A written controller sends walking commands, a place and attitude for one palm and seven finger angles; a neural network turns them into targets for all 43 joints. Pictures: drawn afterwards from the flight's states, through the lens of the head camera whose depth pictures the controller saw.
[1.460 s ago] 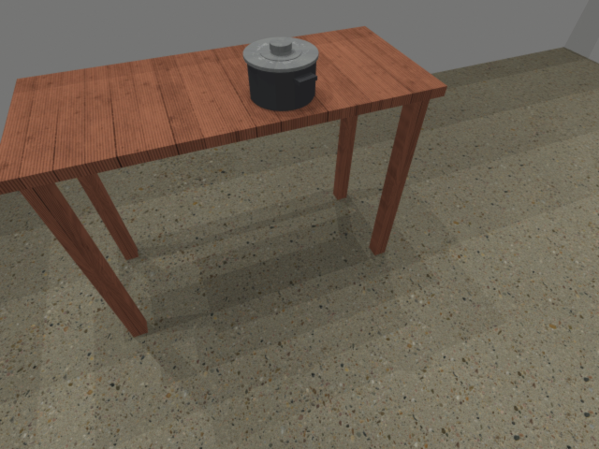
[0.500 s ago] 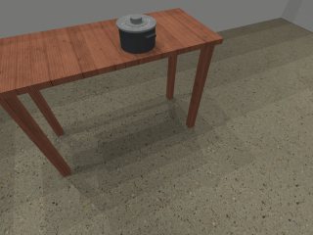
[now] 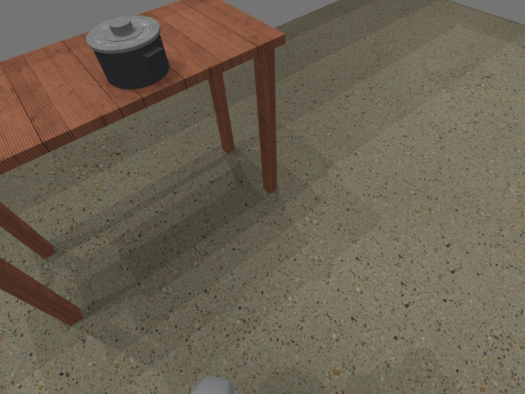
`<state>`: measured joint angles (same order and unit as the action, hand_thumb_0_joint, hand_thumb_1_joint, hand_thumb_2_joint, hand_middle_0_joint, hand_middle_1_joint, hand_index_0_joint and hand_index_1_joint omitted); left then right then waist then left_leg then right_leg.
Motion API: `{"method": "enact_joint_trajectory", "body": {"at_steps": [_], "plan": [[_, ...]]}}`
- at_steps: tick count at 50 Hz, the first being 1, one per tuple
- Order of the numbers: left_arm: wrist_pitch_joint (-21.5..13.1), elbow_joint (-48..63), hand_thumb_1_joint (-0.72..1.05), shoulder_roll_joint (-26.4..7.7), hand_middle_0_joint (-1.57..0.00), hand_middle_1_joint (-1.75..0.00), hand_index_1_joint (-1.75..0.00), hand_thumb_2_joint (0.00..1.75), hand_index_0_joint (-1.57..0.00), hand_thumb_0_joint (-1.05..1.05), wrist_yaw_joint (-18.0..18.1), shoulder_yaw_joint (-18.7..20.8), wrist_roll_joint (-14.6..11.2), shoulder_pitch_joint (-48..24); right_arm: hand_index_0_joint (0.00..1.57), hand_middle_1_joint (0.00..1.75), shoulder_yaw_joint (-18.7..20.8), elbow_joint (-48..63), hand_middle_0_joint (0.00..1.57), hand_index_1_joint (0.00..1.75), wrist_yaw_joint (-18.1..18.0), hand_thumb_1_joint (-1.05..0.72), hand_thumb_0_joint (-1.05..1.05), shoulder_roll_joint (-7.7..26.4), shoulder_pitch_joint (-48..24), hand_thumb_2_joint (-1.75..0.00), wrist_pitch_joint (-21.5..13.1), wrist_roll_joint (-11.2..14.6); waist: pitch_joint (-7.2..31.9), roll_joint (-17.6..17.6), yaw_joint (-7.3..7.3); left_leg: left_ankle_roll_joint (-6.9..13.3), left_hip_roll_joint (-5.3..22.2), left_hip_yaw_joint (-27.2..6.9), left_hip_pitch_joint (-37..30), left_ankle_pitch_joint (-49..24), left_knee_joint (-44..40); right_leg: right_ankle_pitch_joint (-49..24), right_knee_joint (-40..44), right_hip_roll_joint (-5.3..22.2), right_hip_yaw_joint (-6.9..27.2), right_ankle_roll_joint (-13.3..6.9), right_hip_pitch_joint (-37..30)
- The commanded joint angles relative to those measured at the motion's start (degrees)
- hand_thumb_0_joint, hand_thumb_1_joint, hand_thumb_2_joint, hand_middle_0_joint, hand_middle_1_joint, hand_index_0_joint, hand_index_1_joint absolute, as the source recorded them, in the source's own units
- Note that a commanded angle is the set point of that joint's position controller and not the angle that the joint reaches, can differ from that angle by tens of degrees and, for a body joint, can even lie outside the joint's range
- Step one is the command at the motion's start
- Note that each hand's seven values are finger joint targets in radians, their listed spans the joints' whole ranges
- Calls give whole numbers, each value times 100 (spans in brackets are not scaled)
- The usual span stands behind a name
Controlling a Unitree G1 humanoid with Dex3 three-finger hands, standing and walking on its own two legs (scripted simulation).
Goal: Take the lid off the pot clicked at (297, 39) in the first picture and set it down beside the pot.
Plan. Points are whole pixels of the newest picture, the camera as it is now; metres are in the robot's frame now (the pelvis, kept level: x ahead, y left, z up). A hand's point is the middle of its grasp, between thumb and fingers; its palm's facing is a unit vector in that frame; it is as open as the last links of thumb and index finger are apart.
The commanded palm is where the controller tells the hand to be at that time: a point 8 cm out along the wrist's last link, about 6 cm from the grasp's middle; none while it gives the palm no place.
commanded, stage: walk to a spot facing it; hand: left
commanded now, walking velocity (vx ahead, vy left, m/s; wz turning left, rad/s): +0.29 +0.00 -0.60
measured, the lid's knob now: (120, 25) +0.87 +0.44 +0.12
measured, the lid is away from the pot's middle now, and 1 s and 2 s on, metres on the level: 0.00 0.00 0.00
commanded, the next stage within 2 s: turn to face it in 1.64 s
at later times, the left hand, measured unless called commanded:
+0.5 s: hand (146, 348) +0.20 +0.26 -0.17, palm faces -0.23 -0.95 -0.20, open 7.4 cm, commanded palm none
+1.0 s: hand (274, 240) +0.46 +0.03 -0.18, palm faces -0.59 -0.78 -0.21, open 7.3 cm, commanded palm none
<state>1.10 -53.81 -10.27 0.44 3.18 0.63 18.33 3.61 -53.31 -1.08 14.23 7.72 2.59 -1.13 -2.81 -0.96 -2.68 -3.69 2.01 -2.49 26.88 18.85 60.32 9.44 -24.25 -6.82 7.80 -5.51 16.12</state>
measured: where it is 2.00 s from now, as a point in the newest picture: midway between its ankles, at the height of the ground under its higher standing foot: (331, 314)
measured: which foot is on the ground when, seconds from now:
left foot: up 0.00-0.26, down 0.28-0.78, up 0.80-1.00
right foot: down 0.00-0.28, up 0.30-0.78, down 0.80-1.00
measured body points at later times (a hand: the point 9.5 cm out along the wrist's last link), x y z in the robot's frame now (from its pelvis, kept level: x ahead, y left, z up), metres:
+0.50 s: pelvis +0.09 +0.06 +0.00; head +0.11 +0.10 +0.45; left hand +0.21 +0.31 -0.16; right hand +0.04 -0.19 -0.12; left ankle +0.04 +0.16 -0.74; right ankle +0.09 -0.11 -0.63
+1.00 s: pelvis +0.27 -0.07 -0.02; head +0.30 -0.09 +0.43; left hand +0.49 +0.07 -0.16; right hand +0.13 -0.25 -0.17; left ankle +0.36 +0.08 -0.65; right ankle +0.28 -0.11 -0.74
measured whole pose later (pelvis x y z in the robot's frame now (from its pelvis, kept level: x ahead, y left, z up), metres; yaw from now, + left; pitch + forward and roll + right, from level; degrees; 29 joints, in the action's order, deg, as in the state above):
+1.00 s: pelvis +0.27 -0.07 -0.02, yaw -36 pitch +0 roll +0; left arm -1.9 -54.5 -12.1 -0.1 3.2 0.6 11.1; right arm 1.7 -55.1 -1.1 7.9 18.9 -1.8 -0.9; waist -4.4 1.0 3.3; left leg -2.1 10.0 0.7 32.7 17.5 72.1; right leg 13.8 -30.4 -6.9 -5.1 -8.7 16.8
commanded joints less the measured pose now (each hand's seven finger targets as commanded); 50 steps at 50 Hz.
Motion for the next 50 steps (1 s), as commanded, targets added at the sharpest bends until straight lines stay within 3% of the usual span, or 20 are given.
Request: {"method": "enact_joint_trajectory", "body": {"at_steps": [1,8,12,13,14,15,19,22,24,32,37,38,39,40,41,42,45,46,48,50], "plan": [[-198,292,90,-1179,-20,-30,-30,90,-20,0,19,324,44,529,20,30,111,625,20,30,42,-90,0,461,-354,-90,-227,-40,442,771,-133,-1,50,-38,769,141,-462,1142,1092,1516,2333,-502,-1181],[-222,464,90,-1341,-20,-30,-30,90,-20,0,-7,351,89,381,20,30,81,871,20,30,90,-90,0,314,-344,-90,-406,42,378,959,-147,170,-329,57,-325,429,-2062,1253,1095,1315,2566,-607,-521],[-182,661,90,-1271,-20,-30,-30,90,-20,0,-37,347,49,-195,20,30,125,618,20,30,1,-90,0,477,694,-90,-518,107,491,801,383,328,-286,-20,-2974,-151,-3791,1740,366,679,2049,-111,1381],[-193,746,90,-991,-20,-30,-30,90,-20,0,-65,292,29,-224,20,30,203,510,20,30,-67,-90,0,873,1173,-90,-549,85,697,-178,636,475,663,-946,-4043,691,-4304,2123,-588,205,1422,107,2389],[-237,866,90,-763,-20,-30,-30,90,-20,0,-130,267,-11,-281,20,30,312,562,20,30,-68,-90,0,1372,1434,-90,-548,24,553,-1642,743,912,2067,-2778,-4019,2154,-5109,2390,-2275,-177,346,387,3221],[-282,958,90,-986,-20,-30,-30,90,-20,0,-153,331,65,-517,20,30,255,669,20,30,-53,-90,0,1293,1245,-90,-537,37,-58,-1022,653,1264,2538,-3044,-2999,2334,-5375,1968,-3060,431,-94,524,3198],[-175,555,90,-858,-20,-30,-30,90,-20,0,-339,335,186,-198,20,30,-52,594,20,30,-27,-90,0,485,941,-90,-688,26,-434,-564,168,801,1409,-932,-2054,283,-5244,369,-4301,826,-394,633,2881],[-112,491,90,-570,-20,-30,-30,90,-20,0,-356,230,177,-244,20,30,-151,326,20,30,-85,-90,0,292,1531,-90,-797,75,-240,-652,211,405,1071,44,-2512,-2135,-4823,-18,-4816,787,-685,663,3116],[-66,519,90,-505,-20,-30,-30,90,-20,0,-344,176,156,-407,20,30,-206,138,20,30,-126,-90,0,246,1885,-90,-834,69,-283,-753,237,258,1121,321,-2689,-3515,-4599,-111,-4948,818,-787,670,3360],[-90,796,90,-297,-20,-30,-30,90,-20,0,-438,-28,86,-1825,20,30,-227,-379,20,30,-171,-90,0,214,2708,-90,-828,-7,-641,-758,617,662,1286,1019,-3421,-4711,-4490,-203,-2878,812,-1682,484,3274],[-212,474,90,-608,-20,-30,-30,90,-20,0,-334,73,90,-849,20,30,-56,-427,20,30,-166,-90,0,622,2582,-90,-776,13,291,-785,61,583,1480,1538,-3236,-7372,-2510,318,-1402,250,-2033,-42,644],[-266,258,90,-762,-20,-30,-30,90,-20,0,-306,157,114,-96,20,30,-48,-337,20,30,-150,-90,0,685,2352,-90,-773,43,644,-890,-326,527,1423,1608,-2646,-6673,-1487,109,-1046,220,-1956,-151,-574],[-323,22,90,-1180,-20,-30,-30,90,-20,0,-261,270,130,668,20,30,-74,-253,20,30,-85,-90,0,537,2214,-90,-760,138,1162,-370,-707,400,1289,1667,-1132,-4387,279,-357,-819,987,-1039,-584,-2476],[-367,-19,90,-1691,-20,-30,-30,90,-20,0,-180,369,45,1110,20,30,-118,-72,20,30,-59,-90,0,75,2374,-90,-788,215,1940,803,-608,115,186,1396,633,1223,2583,-1106,-378,2893,2269,-1422,-3601],[-289,38,90,-1808,-20,-30,-30,90,-20,0,-106,423,-93,957,20,30,-58,89,20,30,-86,-90,0,239,1836,-90,-793,187,1824,423,-595,313,260,475,1033,1240,3022,-620,345,3031,2813,-1604,-3198],[-228,102,90,-1660,-20,-30,-30,90,-20,0,-70,400,-116,504,20,30,-26,191,20,30,-80,-90,0,161,1552,-90,-786,143,657,-133,-342,413,577,283,1312,676,2882,-226,654,3009,2188,-1504,-2271],[-404,270,90,-1041,-20,-30,-30,90,-20,0,-22,188,-49,-350,20,30,-61,-48,20,30,-37,-90,0,36,1748,-90,-563,23,62,-59,340,227,937,188,497,-168,1945,-476,953,2260,936,33,-38],[-431,269,90,-984,-20,-30,-30,90,-20,0,-18,176,-17,-398,20,30,-54,-87,20,30,-47,-90,0,-41,1821,-90,-483,13,-38,-129,446,196,917,215,327,-190,1709,-620,1029,2093,748,102,372],[-474,245,90,-1027,-20,-30,-30,90,-20,0,-23,203,39,-392,20,30,-33,-91,20,30,-9,-90,0,-140,1920,-90,-422,-17,103,-40,558,95,882,364,272,-237,1115,-695,990,1856,312,-588,476],[-513,147,90,-961,-20,-30,-30,90,-20,0,-51,219,29,-158,20,30,-14,59,20,30,28,-90,0,-137,1500,-90,-410,-27,46,253,433,18,831,371,554,-579,776,-721,1057,1666,395,-315,363]]}}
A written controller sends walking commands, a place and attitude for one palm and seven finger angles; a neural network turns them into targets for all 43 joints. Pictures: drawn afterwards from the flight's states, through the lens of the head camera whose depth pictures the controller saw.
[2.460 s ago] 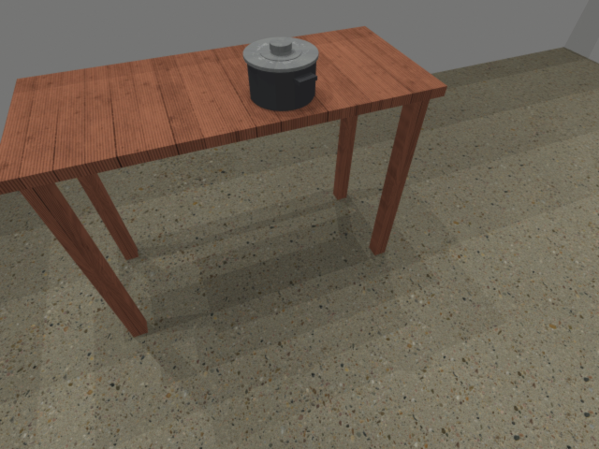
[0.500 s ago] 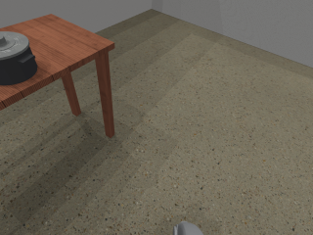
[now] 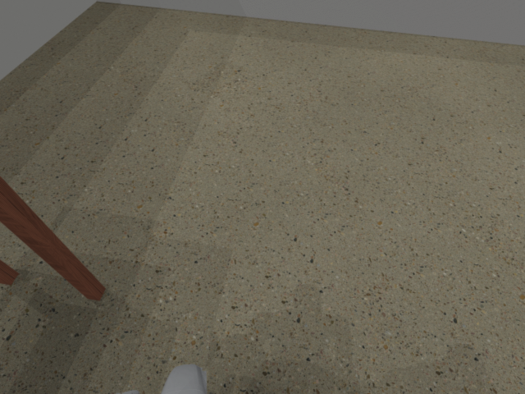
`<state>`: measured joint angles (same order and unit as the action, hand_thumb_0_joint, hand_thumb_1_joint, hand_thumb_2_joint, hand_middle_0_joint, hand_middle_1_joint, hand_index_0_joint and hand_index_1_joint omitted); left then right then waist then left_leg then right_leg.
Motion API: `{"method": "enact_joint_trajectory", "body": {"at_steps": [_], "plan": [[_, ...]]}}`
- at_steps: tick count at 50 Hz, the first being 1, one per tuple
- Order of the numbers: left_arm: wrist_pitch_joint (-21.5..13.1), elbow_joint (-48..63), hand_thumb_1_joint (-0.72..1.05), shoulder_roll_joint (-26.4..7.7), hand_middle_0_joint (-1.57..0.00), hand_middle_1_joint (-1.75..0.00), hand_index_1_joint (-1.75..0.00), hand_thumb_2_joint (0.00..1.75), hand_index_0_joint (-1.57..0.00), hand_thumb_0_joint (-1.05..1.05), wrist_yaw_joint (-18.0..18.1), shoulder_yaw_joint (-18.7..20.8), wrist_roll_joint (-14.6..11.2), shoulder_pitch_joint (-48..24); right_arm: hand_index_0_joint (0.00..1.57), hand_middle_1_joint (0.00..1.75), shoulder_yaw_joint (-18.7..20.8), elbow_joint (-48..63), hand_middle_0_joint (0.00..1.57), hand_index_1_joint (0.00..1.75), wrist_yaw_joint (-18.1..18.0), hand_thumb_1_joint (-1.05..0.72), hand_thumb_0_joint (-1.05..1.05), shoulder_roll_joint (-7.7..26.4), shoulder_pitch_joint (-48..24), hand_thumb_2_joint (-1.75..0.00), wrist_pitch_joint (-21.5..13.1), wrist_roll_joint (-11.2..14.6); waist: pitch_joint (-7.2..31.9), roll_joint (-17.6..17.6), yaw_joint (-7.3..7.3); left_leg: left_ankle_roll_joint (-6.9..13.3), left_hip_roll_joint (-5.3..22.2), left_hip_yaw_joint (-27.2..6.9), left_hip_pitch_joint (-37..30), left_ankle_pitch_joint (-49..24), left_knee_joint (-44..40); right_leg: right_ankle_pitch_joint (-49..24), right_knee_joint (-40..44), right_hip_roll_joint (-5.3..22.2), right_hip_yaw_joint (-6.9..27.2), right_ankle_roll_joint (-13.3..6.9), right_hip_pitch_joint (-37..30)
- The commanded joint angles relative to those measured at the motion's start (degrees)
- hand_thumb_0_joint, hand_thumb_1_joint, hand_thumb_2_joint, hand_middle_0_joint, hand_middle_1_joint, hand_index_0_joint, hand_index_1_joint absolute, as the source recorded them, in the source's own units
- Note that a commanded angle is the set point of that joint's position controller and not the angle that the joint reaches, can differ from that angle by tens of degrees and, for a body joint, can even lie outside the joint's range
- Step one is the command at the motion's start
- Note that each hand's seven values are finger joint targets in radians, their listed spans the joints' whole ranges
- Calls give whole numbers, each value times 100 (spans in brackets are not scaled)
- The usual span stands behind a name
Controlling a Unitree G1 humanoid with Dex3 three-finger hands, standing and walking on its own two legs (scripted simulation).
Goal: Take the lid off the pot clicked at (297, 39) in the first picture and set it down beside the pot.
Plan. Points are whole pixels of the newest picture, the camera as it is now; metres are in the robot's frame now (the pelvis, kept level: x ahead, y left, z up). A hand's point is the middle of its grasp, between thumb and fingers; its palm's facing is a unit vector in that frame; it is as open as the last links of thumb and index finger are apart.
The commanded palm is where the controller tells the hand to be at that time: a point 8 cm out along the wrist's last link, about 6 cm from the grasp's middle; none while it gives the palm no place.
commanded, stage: walk to a spot facing it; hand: left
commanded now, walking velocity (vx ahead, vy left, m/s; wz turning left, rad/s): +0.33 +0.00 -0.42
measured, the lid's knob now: out of the picture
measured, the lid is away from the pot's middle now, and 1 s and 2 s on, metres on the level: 0.00 0.00 0.00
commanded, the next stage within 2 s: turn to face it in 0.64 s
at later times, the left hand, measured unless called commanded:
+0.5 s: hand (109, 365) +0.20 +0.28 -0.18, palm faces -0.13 -0.97 -0.20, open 7.4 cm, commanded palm none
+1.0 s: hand (211, 232) +0.46 +0.11 -0.14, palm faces -0.47 -0.85 -0.24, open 7.4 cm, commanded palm none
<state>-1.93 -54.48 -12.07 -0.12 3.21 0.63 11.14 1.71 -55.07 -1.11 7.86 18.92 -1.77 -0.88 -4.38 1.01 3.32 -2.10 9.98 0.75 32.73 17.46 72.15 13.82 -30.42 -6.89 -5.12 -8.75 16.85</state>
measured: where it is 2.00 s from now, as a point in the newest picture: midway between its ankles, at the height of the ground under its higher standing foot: outside the picture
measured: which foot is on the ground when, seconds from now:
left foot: up 0.00-0.36, down 0.38-0.86, up 0.88-1.00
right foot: down 0.00-0.36, up 0.38-0.84, down 0.86-1.00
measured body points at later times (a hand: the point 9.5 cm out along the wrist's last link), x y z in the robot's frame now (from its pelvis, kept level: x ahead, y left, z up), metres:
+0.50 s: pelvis +0.20 +0.07 +0.00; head +0.22 +0.10 +0.45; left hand +0.20 +0.33 -0.16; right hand +0.31 -0.17 -0.10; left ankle +0.26 +0.16 -0.73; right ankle +0.10 -0.02 -0.63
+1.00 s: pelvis +0.24 +0.03 +0.00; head +0.25 +0.00 +0.45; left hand +0.48 +0.16 -0.12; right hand +0.09 -0.16 -0.16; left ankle +0.26 +0.16 -0.68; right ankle +0.21 -0.07 -0.73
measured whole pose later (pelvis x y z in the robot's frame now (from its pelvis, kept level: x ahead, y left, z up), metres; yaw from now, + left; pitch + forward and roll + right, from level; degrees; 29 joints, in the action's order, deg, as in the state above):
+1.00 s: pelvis +0.24 +0.03 +0.00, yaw -26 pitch -1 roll +0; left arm -1.0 -53.0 -9.4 1.4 1.4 1.4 4.8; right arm 2.5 -60.2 -1.3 11.7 21.2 2.6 -0.2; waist -2.6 -2.5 4.6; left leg -2.6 5.8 5.0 21.1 31.1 55.9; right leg 16.5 -33.3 3.5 -9.2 -1.4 15.9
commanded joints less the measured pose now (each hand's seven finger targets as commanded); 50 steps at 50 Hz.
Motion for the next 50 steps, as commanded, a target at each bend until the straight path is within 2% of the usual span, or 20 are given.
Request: {"method": "enact_joint_trajectory", "body": {"at_steps": [1,5,12,14,16,17,18,19,20,23,28,33,38,41,42,43,44,45,46,50], "plan": [[-223,185,90,-766,-20,-30,-30,90,-20,0,-10,235,18,666,20,30,187,304,20,30,44,-90,0,517,219,-90,19,-55,230,241,-207,-163,27,23,184,-597,-535,-1167,1665,1625,1700,156,56],[-268,97,90,-689,-20,-30,-30,90,-20,0,8,230,25,1116,20,30,202,631,20,30,108,-90,0,585,-709,-90,-62,-71,241,523,-460,-237,-74,8,774,-728,-1201,-1903,1376,1586,1924,-159,-731],[-230,-21,90,-745,-20,-30,-30,90,-20,0,132,255,82,1800,20,30,149,1095,20,30,150,-90,0,511,-2016,-90,-169,-13,454,575,-843,-177,-594,257,695,-122,-2589,-4165,653,1625,2362,-117,-2149],[-191,40,90,-800,-20,-30,-30,90,-20,0,157,264,71,1715,20,30,137,1145,20,30,116,-90,0,562,-1985,-90,-178,17,510,709,-732,-119,-777,354,16,-16,-3293,-4826,351,1584,2401,-34,-2011],[-175,110,90,-899,-20,-30,-30,90,-20,0,174,288,20,1402,20,30,187,887,20,30,-2,-90,0,782,-1040,-90,-178,36,889,785,-212,-7,-996,421,-1774,-848,-4369,-5116,-516,1299,2236,284,-1311],[-168,139,90,-843,-20,-30,-30,90,-20,0,167,293,-43,1304,20,30,260,652,20,30,-47,-90,0,1095,-265,-90,-178,13,1273,470,104,97,-487,148,-3425,-1969,-4600,-3829,-1306,1038,2047,539,-295],[-174,196,90,-524,-20,-30,-30,90,-20,0,126,266,-157,1442,20,30,398,511,20,30,-87,-90,0,1657,391,-90,-222,-54,1843,-934,273,788,1325,-1620,-4956,-3978,-4404,-159,-2996,244,1346,879,1243],[-189,155,90,-490,-20,-30,-30,90,-20,0,129,242,-132,1656,20,30,350,447,20,30,-73,-90,0,1781,577,-90,-168,3,2007,-1286,121,1360,2306,-2269,-4820,-5524,-4556,2181,-4455,345,945,1030,1608],[-102,140,90,-657,-20,-30,-30,90,-20,0,154,287,-62,1700,20,30,266,620,20,30,-29,-90,0,1509,208,-90,-117,27,1486,-556,-56,1486,2187,-1701,-4083,-5183,-4636,2011,-4836,723,959,1081,1644],[203,155,90,-372,-20,-30,-30,90,-20,0,-20,302,83,1392,20,30,54,766,20,30,-67,-90,0,853,-909,-90,-142,13,106,-1122,-527,886,1275,-424,-1807,-2977,-5456,1068,-4653,1070,673,1279,1460],[485,271,90,-211,-20,-30,-30,90,-20,0,-126,308,67,1293,20,30,143,684,20,30,-82,-90,0,943,-891,-90,-78,19,222,-1093,-649,838,916,604,-1679,-1918,-5645,422,-3887,1205,373,1330,1355],[522,619,90,-185,-20,-30,-30,90,-20,0,-159,288,104,394,20,30,297,573,20,30,-50,-90,0,1068,-467,-90,-9,-18,105,-924,-349,922,1078,766,-2087,-1474,-5693,254,-2678,1341,191,1406,1501],[393,760,90,-146,-20,-30,-30,90,-20,0,-110,176,107,-107,20,30,361,368,20,30,6,-90,0,1261,-43,-90,39,-82,336,-1086,-106,948,1177,896,-2456,-2445,-5124,567,-1341,1101,-89,1244,838],[200,461,90,-281,-20,-30,-30,90,-20,0,-13,132,146,472,20,30,311,141,20,30,15,-90,0,1188,101,-90,53,-55,790,-627,-385,510,757,1076,-2298,-2553,-3976,-628,450,949,-134,1082,-604],[75,304,90,-743,-20,-30,-30,90,-20,0,68,165,187,762,20,30,219,118,20,30,59,-90,0,821,331,-90,45,8,1243,415,-477,179,366,1268,-1364,-1348,-3059,-2249,638,1845,779,827,-1811],[-30,122,90,-1097,-20,-30,-30,90,-20,0,130,178,125,1049,20,30,52,257,20,30,40,-90,0,394,94,-90,67,77,1512,1300,-589,-39,-195,1031,-693,1639,-2337,-4380,554,3051,1737,195,-2091],[-42,112,90,-1259,-20,-30,-30,90,-20,0,136,142,66,919,20,30,91,237,20,30,-22,-90,0,675,35,-90,140,95,1547,872,-581,46,-211,350,-936,2107,-2081,-4506,584,3118,1362,-200,-1765],[-48,134,90,-1153,-20,-30,-30,90,-20,0,169,169,83,580,20,30,97,180,20,30,-21,-90,0,644,12,-90,177,86,1372,865,-499,42,-237,264,-770,1904,-1791,-4403,604,2879,1079,-241,-1717],[-17,121,90,-959,-20,-30,-30,90,-20,0,209,154,75,471,20,30,73,89,20,30,-20,-90,0,516,105,-90,222,65,1376,1186,-470,-25,-321,210,-535,1782,-1446,-4507,546,2850,1098,-179,-1794],[134,290,90,-816,-20,-30,-30,90,-20,0,263,113,73,-211,20,30,158,-127,20,30,7,-90,0,591,235,-90,367,50,457,774,-243,-148,-376,276,-626,1095,-1022,-3053,909,2748,272,-8,-673]]}}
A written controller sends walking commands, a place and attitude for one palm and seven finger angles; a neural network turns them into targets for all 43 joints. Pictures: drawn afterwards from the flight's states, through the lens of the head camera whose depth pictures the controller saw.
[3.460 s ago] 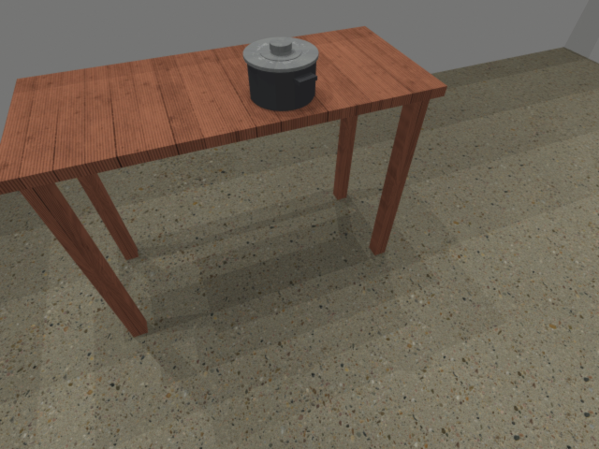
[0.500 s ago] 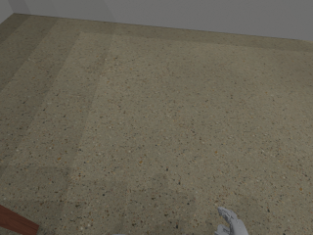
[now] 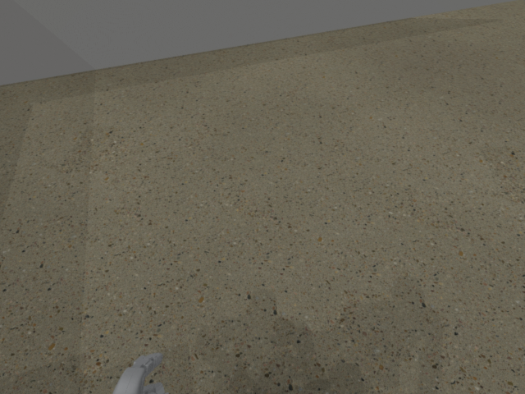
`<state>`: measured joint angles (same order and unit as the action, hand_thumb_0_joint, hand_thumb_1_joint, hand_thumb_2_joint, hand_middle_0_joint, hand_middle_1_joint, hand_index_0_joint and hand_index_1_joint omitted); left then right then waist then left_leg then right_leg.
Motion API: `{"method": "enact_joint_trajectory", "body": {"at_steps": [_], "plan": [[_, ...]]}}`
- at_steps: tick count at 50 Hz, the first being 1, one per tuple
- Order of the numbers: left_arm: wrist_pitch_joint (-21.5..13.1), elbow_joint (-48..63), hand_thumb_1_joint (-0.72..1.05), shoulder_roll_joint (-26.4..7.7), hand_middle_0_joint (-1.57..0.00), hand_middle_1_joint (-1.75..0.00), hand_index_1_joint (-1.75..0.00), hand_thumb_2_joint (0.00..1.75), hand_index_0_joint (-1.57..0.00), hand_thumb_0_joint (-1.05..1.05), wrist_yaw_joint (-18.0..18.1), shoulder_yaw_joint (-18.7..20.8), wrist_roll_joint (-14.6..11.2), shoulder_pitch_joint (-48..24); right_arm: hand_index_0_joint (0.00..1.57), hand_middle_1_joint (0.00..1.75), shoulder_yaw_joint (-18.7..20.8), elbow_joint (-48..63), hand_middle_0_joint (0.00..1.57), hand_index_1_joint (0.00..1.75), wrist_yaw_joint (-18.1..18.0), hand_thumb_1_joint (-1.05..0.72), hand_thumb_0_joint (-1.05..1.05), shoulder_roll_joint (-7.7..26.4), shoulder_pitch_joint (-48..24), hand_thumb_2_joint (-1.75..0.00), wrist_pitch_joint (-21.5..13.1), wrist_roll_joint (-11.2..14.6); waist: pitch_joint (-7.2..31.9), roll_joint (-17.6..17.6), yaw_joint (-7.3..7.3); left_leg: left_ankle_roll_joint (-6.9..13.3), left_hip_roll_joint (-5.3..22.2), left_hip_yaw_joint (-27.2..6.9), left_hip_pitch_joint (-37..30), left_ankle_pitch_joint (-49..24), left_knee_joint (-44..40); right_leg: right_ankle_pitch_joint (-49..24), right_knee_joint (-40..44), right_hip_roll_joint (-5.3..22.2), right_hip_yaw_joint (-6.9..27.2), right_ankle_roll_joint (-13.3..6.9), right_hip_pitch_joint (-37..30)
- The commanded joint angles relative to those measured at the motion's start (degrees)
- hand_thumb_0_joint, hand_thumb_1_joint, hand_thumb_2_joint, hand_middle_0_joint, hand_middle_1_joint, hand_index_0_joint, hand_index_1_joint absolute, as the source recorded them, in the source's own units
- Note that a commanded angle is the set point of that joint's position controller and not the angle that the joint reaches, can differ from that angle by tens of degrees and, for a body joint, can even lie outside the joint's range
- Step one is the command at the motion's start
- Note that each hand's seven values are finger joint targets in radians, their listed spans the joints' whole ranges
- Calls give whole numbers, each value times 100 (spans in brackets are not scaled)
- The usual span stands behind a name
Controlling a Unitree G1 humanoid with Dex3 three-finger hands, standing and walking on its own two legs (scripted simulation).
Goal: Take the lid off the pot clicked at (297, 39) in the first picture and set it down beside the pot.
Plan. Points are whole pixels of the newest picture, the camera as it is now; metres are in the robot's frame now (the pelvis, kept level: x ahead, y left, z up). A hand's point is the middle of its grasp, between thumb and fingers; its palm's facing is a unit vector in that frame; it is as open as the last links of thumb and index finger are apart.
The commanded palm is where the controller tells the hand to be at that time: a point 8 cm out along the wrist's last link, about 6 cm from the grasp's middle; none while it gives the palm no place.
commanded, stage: turn to face it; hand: left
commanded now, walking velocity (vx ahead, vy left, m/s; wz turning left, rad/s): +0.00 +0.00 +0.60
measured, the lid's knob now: out of the picture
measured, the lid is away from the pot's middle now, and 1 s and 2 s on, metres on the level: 0.00 0.00 0.00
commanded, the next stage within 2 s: none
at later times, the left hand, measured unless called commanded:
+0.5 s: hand out of the picture -0.02 +0.26 -0.16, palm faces +0.35 -0.90 -0.26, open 7.4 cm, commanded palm none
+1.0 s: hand out of the picture -0.12 +0.14 -0.14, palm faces +0.61 -0.74 -0.28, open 7.4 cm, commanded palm none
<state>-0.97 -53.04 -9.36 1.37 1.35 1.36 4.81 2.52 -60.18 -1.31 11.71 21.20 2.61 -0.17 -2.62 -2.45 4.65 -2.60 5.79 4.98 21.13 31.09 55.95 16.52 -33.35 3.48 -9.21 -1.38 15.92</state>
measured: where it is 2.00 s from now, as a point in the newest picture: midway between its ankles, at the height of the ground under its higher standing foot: outside the picture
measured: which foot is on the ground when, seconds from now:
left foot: up 0.00-0.18, down 0.20-0.70, up 0.72-1.00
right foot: down 0.00-0.20, up 0.22-0.70, down 0.72-1.00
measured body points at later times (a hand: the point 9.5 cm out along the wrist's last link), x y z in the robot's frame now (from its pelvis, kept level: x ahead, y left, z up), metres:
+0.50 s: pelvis -0.03 +0.03 +0.01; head +0.00 +0.06 +0.46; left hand -0.04 +0.31 -0.14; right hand +0.09 -0.21 -0.12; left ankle +0.00 +0.12 -0.73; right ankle +0.00 -0.14 -0.66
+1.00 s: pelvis -0.04 -0.04 +0.01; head +0.01 -0.04 +0.46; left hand -0.15 +0.18 -0.12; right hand +0.19 -0.20 -0.14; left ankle -0.13 +0.09 -0.66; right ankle +0.01 -0.13 -0.73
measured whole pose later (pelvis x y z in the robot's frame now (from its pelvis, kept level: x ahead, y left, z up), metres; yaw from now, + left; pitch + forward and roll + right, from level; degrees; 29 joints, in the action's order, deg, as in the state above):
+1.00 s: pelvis -0.04 -0.04 +0.01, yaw +37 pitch +0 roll +3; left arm 0.6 -51.7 -10.1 1.3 2.1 1.3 15.9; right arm 5.2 -52.6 1.5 15.3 9.2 4.9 -0.9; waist -4.8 -0.6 -0.8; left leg -4.7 1.8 0.5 26.9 23.2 57.8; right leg 16.7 -28.4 6.9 -10.8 -0.6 11.0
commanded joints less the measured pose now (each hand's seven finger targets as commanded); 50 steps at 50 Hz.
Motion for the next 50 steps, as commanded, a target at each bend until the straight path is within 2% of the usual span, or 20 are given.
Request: {"method": "enact_joint_trajectory", "body": {"at_steps": [1,6,8,9,10,11,12,14,17,28,33,34,35,36,37,38,40,42,45,50], "plan": [[57,172,90,-1097,-20,-30,-30,90,-20,0,115,318,8,362,20,30,93,397,20,30,48,-90,0,171,-33,-90,-52,-29,96,1049,-378,-109,44,-83,470,-287,453,-2911,1285,1736,592,-714,-343],[139,220,90,-1127,-20,-30,-30,90,-20,0,104,433,13,319,20,30,149,546,20,30,120,-90,0,20,-1,-90,-83,-55,86,1154,-387,-95,-58,273,96,-752,-993,-1732,959,1752,278,-478,-244],[193,264,90,-1042,-20,-30,-30,90,-20,0,87,459,-33,287,20,30,191,563,20,30,139,-90,0,87,271,-90,-113,-80,227,921,-259,-58,-151,368,-490,-1595,-1983,-1030,408,1561,24,-164,-13],[242,334,90,-880,-20,-30,-30,90,-20,0,69,441,-76,272,20,30,244,521,20,30,148,-90,0,296,515,-90,-154,-93,275,118,-131,57,33,-77,-795,-2097,-2733,-290,-311,1255,-135,76,325],[292,489,90,-519,-20,-30,-30,90,-20,0,30,422,-119,358,20,30,373,588,20,30,123,-90,0,869,681,-90,-209,-138,241,-1650,-66,637,1226,-2153,-957,-3063,-3577,1359,-1566,445,-318,557,1335],[309,719,90,-438,-20,-30,-30,90,-20,0,27,382,-72,-56,20,30,464,607,20,30,65,-90,0,1162,784,-90,-215,-171,161,-1765,122,1318,1951,-3181,-871,-3325,-4102,2169,-2836,100,222,619,1813],[303,791,90,-503,-20,-30,-30,90,-20,0,-8,395,-43,-166,20,30,468,653,20,30,39,-90,0,1136,643,-90,-236,-157,209,-940,4,1442,1958,-2979,-749,-2615,-4168,1616,-3374,313,691,522,1861],[282,561,90,-487,-20,-30,-30,90,-20,0,-41,475,-2,-29,20,30,384,752,20,30,-25,-90,0,834,53,-90,-297,-131,406,-969,-197,1083,1278,-2534,-904,-2509,-3999,789,-3716,264,979,587,2103],[271,338,90,-591,-20,-30,-30,90,-20,0,-81,499,-32,378,20,30,336,928,20,30,-43,-90,0,766,-410,-90,-346,-83,649,-368,-368,1009,861,-1862,-1123,-2713,-3943,209,-3475,227,982,694,1832],[323,438,90,-810,-20,-30,-30,90,-20,0,-9,461,-73,496,20,30,500,979,20,30,65,-90,0,1206,-582,-90,-141,-101,459,-758,-216,1199,663,-2730,-933,-1477,-4097,754,-1501,-132,973,674,1061],[284,262,90,-930,-20,-30,-30,90,-20,0,29,488,-112,1492,20,30,552,1234,20,30,117,-90,0,1281,-1193,-90,-36,-109,548,-697,-623,864,231,-2732,103,-1184,-3922,312,309,-389,750,477,-675],[244,207,90,-1077,-20,-30,-30,90,-20,0,45,530,-88,1820,20,30,539,1303,20,30,130,-90,0,1166,-1337,-90,-5,-76,536,-361,-799,588,-108,-2445,686,-797,-3516,45,1248,-181,851,389,-1338],[187,302,90,-1569,-20,-30,-30,90,-20,0,95,616,30,1843,20,30,486,1362,20,30,141,-90,0,712,-1200,-90,22,-9,459,1188,-803,150,-826,-1614,1628,-306,-1840,1249,2365,1235,2416,-79,-1690],[210,528,90,-1898,-20,-30,-30,90,-20,0,104,591,33,1347,20,30,485,1497,20,30,139,-90,0,663,-1296,-90,-9,-70,-3,2100,-744,-63,-1113,-897,1977,17,-196,1801,2744,2457,3578,-552,-616],[214,720,90,-1759,-20,-30,-30,90,-20,0,136,538,-11,735,20,30,532,1492,20,30,177,-90,0,943,-1292,-90,21,-112,-110,1315,-486,46,-775,-1164,1471,-175,608,1637,2697,2461,3067,-610,349],[130,773,90,-1464,-20,-30,-30,90,-20,0,129,516,-25,386,20,30,521,1361,20,30,224,-90,0,907,-1179,-90,64,-152,-221,1258,-285,83,-667,-1143,1372,-575,970,1109,2499,1922,2537,-447,465],[50,747,90,-1186,-20,-30,-30,90,-20,0,74,386,-40,338,20,30,473,1173,20,30,279,-90,0,851,-964,-90,57,-143,-299,1089,-186,-53,-557,-806,1394,-1087,1384,-427,1905,1372,1537,-333,5],[6,637,90,-1118,-20,-30,-30,90,-20,0,75,367,-25,724,20,30,428,1184,20,30,303,-90,0,726,-1033,-90,35,-95,-77,973,-339,-142,-546,-616,1491,-1106,1173,-1509,1556,1303,1135,-355,-664],[14,476,90,-1263,-20,-30,-30,90,-20,0,74,389,-15,1302,20,30,361,1299,20,30,296,-90,0,652,-1508,-90,57,-92,84,1149,-654,-244,-462,-429,1474,-902,699,-2216,1363,1473,997,-457,-1279],[60,391,90,-1474,-20,-30,-30,90,-20,0,53,454,39,1514,20,30,259,1432,20,30,304,-90,0,564,-1960,-90,26,-50,220,1444,-830,-190,-425,-117,887,-578,-525,-3054,1105,1701,757,-560,-1424]]}}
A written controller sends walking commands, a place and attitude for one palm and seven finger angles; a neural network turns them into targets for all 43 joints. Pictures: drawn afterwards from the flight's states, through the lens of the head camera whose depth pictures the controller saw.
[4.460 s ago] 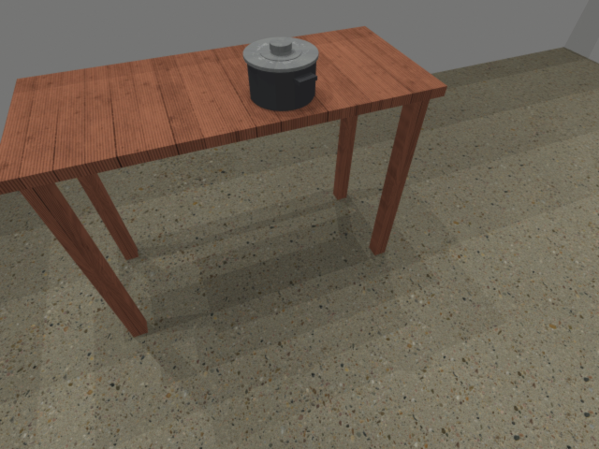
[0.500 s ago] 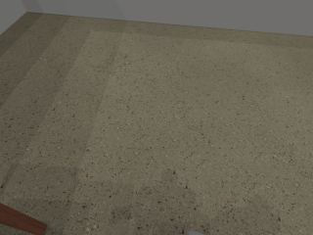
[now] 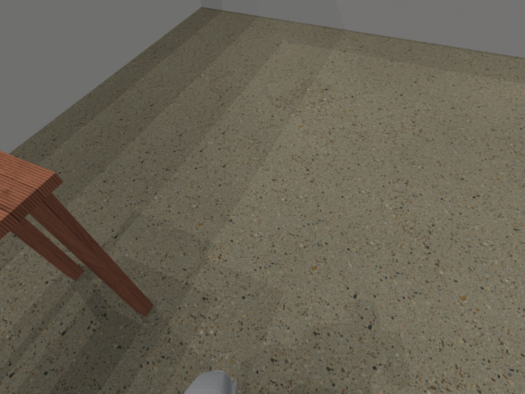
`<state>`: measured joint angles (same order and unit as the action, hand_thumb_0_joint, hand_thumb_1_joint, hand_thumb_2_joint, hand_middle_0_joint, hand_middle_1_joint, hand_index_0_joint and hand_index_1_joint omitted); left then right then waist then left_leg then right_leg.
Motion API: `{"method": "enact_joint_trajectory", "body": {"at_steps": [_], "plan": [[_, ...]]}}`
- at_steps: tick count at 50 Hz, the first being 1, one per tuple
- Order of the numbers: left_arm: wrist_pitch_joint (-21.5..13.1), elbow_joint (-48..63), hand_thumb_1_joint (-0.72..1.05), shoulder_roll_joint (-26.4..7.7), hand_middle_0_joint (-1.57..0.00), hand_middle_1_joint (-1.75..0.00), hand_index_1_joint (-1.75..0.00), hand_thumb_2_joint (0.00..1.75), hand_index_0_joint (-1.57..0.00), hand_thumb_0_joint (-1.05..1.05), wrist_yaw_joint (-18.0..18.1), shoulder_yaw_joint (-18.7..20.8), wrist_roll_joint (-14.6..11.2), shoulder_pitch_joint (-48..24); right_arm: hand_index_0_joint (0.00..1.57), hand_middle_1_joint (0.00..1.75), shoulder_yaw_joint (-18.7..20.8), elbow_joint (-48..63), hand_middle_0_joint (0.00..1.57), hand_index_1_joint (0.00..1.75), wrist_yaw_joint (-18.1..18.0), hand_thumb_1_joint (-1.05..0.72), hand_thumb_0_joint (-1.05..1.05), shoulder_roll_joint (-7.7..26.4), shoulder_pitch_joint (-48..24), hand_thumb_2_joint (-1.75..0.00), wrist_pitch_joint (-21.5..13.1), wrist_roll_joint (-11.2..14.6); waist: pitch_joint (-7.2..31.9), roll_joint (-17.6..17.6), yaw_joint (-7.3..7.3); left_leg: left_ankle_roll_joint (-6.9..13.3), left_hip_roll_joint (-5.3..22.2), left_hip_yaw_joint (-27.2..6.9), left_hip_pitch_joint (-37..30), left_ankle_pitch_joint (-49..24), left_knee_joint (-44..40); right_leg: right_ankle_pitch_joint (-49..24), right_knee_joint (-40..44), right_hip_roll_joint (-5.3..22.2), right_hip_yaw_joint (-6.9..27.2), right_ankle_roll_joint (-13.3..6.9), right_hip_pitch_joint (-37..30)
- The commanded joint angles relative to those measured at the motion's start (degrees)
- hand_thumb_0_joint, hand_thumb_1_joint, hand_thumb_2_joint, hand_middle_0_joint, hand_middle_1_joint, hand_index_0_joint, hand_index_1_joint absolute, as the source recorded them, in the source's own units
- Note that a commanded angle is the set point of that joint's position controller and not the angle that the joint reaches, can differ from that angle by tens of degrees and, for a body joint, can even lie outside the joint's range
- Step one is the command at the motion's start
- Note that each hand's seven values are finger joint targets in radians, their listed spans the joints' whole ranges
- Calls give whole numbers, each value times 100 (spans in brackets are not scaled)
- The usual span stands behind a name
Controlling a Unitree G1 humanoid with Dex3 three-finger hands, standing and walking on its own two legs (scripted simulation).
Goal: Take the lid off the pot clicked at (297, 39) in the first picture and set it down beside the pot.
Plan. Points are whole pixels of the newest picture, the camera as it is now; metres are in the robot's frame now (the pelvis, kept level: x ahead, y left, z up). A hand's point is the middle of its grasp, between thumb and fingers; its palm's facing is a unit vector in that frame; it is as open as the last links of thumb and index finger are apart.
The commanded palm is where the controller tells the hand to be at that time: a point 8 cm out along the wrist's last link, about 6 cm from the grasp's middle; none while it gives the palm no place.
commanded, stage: turn to face it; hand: left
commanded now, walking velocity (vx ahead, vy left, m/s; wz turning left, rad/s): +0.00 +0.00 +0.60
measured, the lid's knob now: out of the picture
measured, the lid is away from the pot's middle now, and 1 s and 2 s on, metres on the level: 0.00 0.00 0.00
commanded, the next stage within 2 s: take the last steps up to it in 1.86 s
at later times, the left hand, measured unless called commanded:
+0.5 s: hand out of the picture +0.03 +0.29 -0.16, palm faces +0.33 -0.91 -0.26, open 7.4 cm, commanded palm none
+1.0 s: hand out of the picture -0.06 +0.20 -0.15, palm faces +0.58 -0.77 -0.27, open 7.4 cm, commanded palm none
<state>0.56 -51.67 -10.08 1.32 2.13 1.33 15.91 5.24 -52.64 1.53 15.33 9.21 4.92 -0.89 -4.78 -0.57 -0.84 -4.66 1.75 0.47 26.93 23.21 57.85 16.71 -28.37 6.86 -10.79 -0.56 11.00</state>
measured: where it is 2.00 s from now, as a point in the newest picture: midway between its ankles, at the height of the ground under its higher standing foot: outside the picture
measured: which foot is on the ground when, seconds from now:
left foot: up 0.00-0.14, down 0.16-0.68, up 0.70-1.00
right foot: down 0.00-0.16, up 0.18-0.66, down 0.68-1.00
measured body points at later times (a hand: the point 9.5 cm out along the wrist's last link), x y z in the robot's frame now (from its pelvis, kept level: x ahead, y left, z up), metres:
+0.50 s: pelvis -0.01 +0.05 +0.00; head +0.01 +0.07 +0.45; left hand +0.01 +0.34 -0.14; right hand +0.13 -0.18 -0.13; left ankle -0.02 +0.14 -0.74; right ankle +0.03 -0.12 -0.67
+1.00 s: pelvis -0.01 +0.00 +0.00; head +0.03 +0.00 +0.45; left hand -0.09 +0.24 -0.13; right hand +0.19 -0.19 -0.16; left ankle -0.11 +0.13 -0.67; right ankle +0.04 -0.09 -0.74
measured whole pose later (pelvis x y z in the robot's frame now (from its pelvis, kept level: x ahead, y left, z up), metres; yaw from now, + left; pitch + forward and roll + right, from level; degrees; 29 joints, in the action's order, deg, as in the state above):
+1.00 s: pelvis -0.01 +0.00 +0.00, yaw +36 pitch -1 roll +2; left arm 1.0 -50.4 -10.1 1.3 1.9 1.2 13.3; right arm 5.5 -54.3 1.6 15.8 12.1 5.2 -0.8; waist -4.8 -1.0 0.9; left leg -4.8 2.4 -0.1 26.4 22.6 59.4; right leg 16.5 -28.5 6.8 -10.6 -0.2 10.8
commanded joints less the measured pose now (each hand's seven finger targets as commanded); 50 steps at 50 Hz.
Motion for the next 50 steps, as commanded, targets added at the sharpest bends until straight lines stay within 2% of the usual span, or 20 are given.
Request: {"method": "enact_joint_trajectory", "body": {"at_steps": [1,5,6,7,8,9,10,11,13,16,25,30,32,33,34,35,36,39,44,50], "plan": [[-78,261,90,-1429,-20,-30,-30,90,-20,0,50,382,41,418,20,30,-29,672,20,30,19,-90,0,194,-765,-90,-222,34,512,1306,-305,55,-66,421,125,222,-965,-3219,533,1358,852,-621,-953],[-27,238,90,-1495,-20,-30,-30,90,-20,0,33,450,39,271,20,30,-38,611,20,30,-7,-90,0,227,-447,-90,-317,56,774,1515,-186,207,-165,653,-693,-150,-2250,-3340,26,1374,520,-394,-916],[-16,235,90,-1475,-20,-30,-30,90,-20,0,24,464,2,207,20,30,-15,559,20,30,-16,-90,0,311,-202,-90,-352,42,929,1364,-48,248,-179,652,-1143,-726,-2920,-3143,-358,1271,301,-203,-816],[1,255,90,-1385,-20,-30,-30,90,-20,0,11,456,-43,175,20,30,57,453,20,30,-17,-90,0,566,199,-90,-406,26,1204,728,177,342,32,355,-2145,-1651,-3659,-2591,-1254,1162,99,67,-242],[14,488,90,-1029,-20,-30,-30,90,-20,0,-34,419,-90,118,20,30,233,404,20,30,-73,-90,0,1256,586,-90,-469,-5,1424,-1095,431,945,1509,-1519,-3418,-3643,-3755,302,-2567,404,-54,554,1573],[57,690,90,-852,-20,-30,-30,90,-20,0,-12,301,-53,-271,20,30,312,274,20,30,-120,-90,0,1573,988,-90,-418,73,1395,-1703,606,1563,2226,-2246,-3516,-5985,-3516,2160,-3355,43,489,717,2464],[99,713,90,-1004,-20,-30,-30,90,-20,0,15,333,-23,-408,20,30,259,206,20,30,-129,-90,0,1412,1016,-90,-379,44,1265,-1083,561,1752,2211,-1699,-3195,-5613,-3363,1905,-3797,182,777,616,2410],[141,590,90,-939,-20,-30,-30,90,-20,0,32,356,-1,-540,20,30,200,239,20,30,-187,-90,0,1149,756,-90,-414,26,1023,-1381,487,1565,1761,-1610,-2691,-5099,-3540,1480,-3917,183,981,632,2412],[129,430,90,-1008,-20,-30,-30,90,-20,0,-28,385,-24,-473,20,30,109,414,20,30,-231,-90,0,916,160,-90,-428,13,648,-1015,227,1328,1280,-1314,-2203,-4362,-3640,771,-4074,100,1101,677,2298],[145,308,90,-997,-20,-30,-30,90,-20,0,-50,385,-36,-279,20,30,69,443,20,30,-227,-90,0,872,83,-90,-467,30,611,-771,75,1217,980,-1193,-2050,-3903,-3814,310,-3891,-36,1094,747,2097],[141,635,90,-969,-20,-30,-30,90,-20,0,1,343,-67,-992,20,30,155,344,20,30,-212,-90,0,924,503,-90,-402,-21,465,-809,299,1491,983,-2266,-1842,-2405,-3973,593,-2505,-298,1245,736,1877],[75,653,90,-892,-20,-30,-30,90,-20,0,37,298,-129,-674,20,30,199,405,20,30,-213,-90,0,980,330,-90,-350,-40,768,-881,143,1439,828,-2636,-1386,-2842,-3561,594,-1082,-641,1185,565,681],[-11,565,90,-1008,-20,-30,-30,90,-20,0,62,326,-139,-300,20,30,193,439,20,30,-201,-90,0,870,204,-90,-346,25,925,-580,-66,1157,540,-2534,-807,-2566,-3111,-330,249,-607,1176,524,-410],[-75,542,90,-1294,-20,-30,-30,90,-20,0,93,392,-99,-76,20,30,156,456,20,30,-173,-90,0,591,283,-90,-351,76,1061,182,-163,783,138,-2116,-38,-1340,-2520,-412,1119,131,1807,378,-1323],[-96,606,90,-1838,-20,-30,-30,90,-20,0,130,486,-6,-103,20,30,100,566,20,30,-181,-90,0,171,431,-90,-357,105,997,1939,-157,236,-718,-801,1072,843,-1017,-526,1464,1800,3481,-252,-1746],[-52,671,90,-1812,-20,-30,-30,90,-20,0,130,436,-45,-99,20,30,173,587,20,30,-179,-90,0,533,341,-90,-334,0,855,1389,-147,246,-516,-747,830,1165,84,-730,1413,2202,3412,-670,-698],[-62,755,90,-1518,-20,-30,-30,90,-20,0,131,375,-47,-505,20,30,189,476,20,30,-135,-90,0,531,459,-90,-281,-32,606,829,110,251,-365,-855,715,669,704,-417,1460,1819,2862,-697,-187],[-110,803,90,-1076,-20,-30,-30,90,-20,0,81,244,-79,-940,20,30,166,210,20,30,-19,-90,0,431,623,-90,-179,-39,196,954,355,98,-140,-414,663,-211,1358,-1200,1197,998,1592,-422,58],[-120,626,90,-1169,-20,-30,-30,90,-20,0,88,289,-35,-374,20,30,120,290,20,30,20,-90,0,347,230,-90,-115,-16,144,994,89,-36,14,-117,672,-300,998,-1263,1143,1113,1173,-519,-232],[-65,428,90,-1418,-20,-30,-30,90,-20,0,58,378,32,24,20,30,17,514,20,30,33,-90,0,237,-429,-90,-184,28,294,1217,-184,10,41,300,133,150,-632,-2163,797,1381,857,-658,-533]]}}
